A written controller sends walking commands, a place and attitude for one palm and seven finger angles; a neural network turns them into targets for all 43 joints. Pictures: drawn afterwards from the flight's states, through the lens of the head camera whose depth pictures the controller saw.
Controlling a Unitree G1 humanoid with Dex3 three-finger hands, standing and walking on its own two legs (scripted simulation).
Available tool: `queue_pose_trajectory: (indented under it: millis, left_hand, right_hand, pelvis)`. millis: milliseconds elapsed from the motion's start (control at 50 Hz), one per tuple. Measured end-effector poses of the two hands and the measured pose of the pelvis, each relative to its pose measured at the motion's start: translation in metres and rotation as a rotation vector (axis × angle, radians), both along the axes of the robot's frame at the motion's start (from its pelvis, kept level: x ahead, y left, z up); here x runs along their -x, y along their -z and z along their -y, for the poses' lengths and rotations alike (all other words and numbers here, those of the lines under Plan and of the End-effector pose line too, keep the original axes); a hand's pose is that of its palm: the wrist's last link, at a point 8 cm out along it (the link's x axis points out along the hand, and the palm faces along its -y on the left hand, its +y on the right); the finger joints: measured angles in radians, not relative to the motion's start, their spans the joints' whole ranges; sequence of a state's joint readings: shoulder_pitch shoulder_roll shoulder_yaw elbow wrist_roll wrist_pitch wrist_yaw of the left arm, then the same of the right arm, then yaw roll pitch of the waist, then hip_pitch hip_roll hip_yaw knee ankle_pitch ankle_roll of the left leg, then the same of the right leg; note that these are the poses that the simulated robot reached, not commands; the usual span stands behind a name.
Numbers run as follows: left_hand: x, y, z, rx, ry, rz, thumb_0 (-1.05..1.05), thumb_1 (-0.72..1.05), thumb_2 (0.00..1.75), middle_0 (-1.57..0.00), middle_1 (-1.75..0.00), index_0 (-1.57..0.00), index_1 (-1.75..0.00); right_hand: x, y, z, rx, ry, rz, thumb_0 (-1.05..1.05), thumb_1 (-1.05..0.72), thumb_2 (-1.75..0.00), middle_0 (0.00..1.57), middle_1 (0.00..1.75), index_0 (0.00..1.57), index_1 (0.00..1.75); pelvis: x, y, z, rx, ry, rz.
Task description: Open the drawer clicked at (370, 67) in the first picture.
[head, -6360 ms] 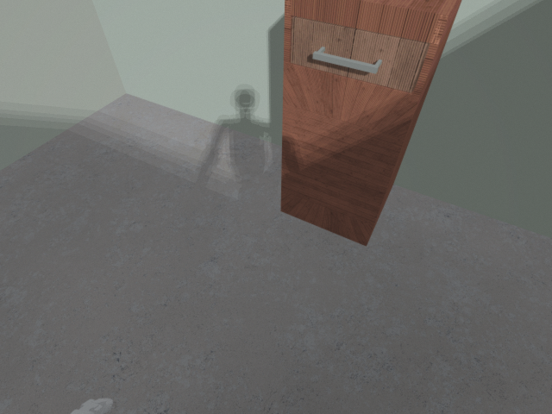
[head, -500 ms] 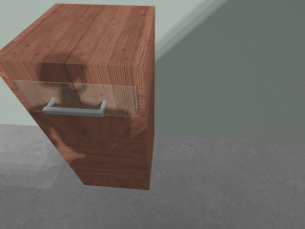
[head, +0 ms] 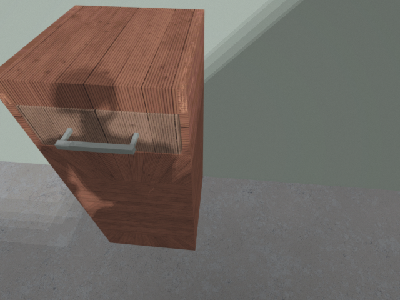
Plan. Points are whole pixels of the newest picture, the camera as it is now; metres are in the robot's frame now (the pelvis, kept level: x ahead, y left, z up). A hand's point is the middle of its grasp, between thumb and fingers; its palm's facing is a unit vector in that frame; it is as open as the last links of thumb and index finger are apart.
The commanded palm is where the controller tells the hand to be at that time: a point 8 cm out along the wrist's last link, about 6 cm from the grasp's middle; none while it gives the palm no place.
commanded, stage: look again from close up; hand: left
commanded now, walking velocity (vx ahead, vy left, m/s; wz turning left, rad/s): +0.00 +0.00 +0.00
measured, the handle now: (98, 141) +0.45 +0.28 +0.05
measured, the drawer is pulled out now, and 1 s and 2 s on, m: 0.00 0.00 0.00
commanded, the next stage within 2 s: shuffle to correct the standing spot in 0.08 s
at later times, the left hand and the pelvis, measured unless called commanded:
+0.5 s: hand out of the picture -0.04 +0.20 -0.17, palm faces +0.10 -0.96 -0.25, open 7.4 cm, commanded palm none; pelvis -0.04 +0.02 +0.00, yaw +1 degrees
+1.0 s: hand out of the picture -0.08 +0.24 -0.17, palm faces +0.06 -0.97 -0.22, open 7.4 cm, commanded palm none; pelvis -0.07 +0.07 +0.00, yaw +1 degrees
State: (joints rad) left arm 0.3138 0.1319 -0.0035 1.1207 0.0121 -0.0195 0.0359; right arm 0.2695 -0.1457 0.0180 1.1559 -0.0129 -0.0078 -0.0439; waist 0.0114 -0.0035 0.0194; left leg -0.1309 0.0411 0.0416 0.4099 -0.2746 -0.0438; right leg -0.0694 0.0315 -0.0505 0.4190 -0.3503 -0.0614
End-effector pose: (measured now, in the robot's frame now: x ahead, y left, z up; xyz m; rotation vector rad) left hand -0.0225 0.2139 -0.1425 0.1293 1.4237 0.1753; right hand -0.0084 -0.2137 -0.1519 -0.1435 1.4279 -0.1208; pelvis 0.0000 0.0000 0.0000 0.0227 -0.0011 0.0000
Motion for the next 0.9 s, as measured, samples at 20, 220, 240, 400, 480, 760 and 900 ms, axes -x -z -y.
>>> queue_pose_trajectory:
  millis: [20, 220, 240, 400, 480, 760, 900]
  left_hand:
    - [0.001, 0.0, 0.001, 0.001, -0.001, 0.0, 0.0, 0.91, 0.9, -0.2, -0.3, -0.2, -0.3]
    - [0.009, 0.001, 0.005, 0.007, -0.011, -0.004, 0.0, 0.91, 0.9, -0.2, -0.3, -0.2, -0.3]
    - [0.01, 0.001, 0.005, 0.007, -0.011, -0.004, 0.0, 0.91, 0.9, -0.2, -0.3, -0.2, -0.3]
    - [0.015, -0.001, -0.01, -0.032, -0.029, 0.023, 0.0, 0.91, 0.9, -0.21, -0.3, -0.2, -0.3]
    - [0.024, -0.002, -0.028, -0.053, -0.048, 0.036, 0.0, 0.91, 0.9, -0.21, -0.3, -0.2, -0.3]
    - [0.032, 0.007, -0.123, -0.117, -0.036, 0.079, 0.0, 0.91, 0.9, -0.2, -0.3, -0.2, -0.3]
    - [0.039, -0.007, -0.107, -0.094, 0.005, 0.121, 0.0, 0.91, 0.9, -0.2, -0.3, -0.2, -0.3]
  right_hand:
    - [0.0, 0.0, 0.0, 0.0, -0.001, 0.0, 0.0, -0.92, -0.9, 0.2, 0.3, 0.19, 0.3]
    - [0.003, -0.001, 0.002, 0.004, -0.001, 0.003, 0.0, -0.92, -0.9, 0.2, 0.3, 0.19, 0.3]
    - [0.003, -0.001, 0.002, 0.004, -0.001, 0.003, 0.0, -0.92, -0.9, 0.2, 0.3, 0.19, 0.3]
    - [0.003, 0.002, 0.004, 0.01, -0.005, 0.023, 0.0, -0.92, -0.9, 0.2, 0.3, 0.19, 0.3]
    - [-0.004, 0.0, 0.001, 0.026, -0.023, 0.043, 0.0, -0.91, -0.9, 0.2, 0.3, 0.19, 0.3]
    - [-0.01, -0.001, -0.052, 0.042, -0.077, 0.176, 0.0, -0.91, -0.9, 0.2, 0.3, 0.19, 0.3]
    - [0.015, 0.004, -0.064, -0.015, -0.051, 0.158, 0.0, -0.93, -0.9, 0.2, 0.3, 0.2, 0.3]
  pelvis:
    - [0.0, 0.0, 0.0, 0.0, 0.0, 0.001]
    - [0.004, 0.0, 0.002, 0.002, -0.002, 0.004]
    - [0.004, 0.0, 0.002, 0.002, -0.002, 0.004]
    - [0.021, 0.003, -0.004, -0.001, -0.003, 0.003]
    - [0.033, 0.003, -0.015, -0.009, -0.013, 0.012]
    - [0.074, 0.016, -0.07, -0.021, -0.029, -0.002]
    - [0.078, 0.009, -0.069, -0.028, -0.028, -0.021]
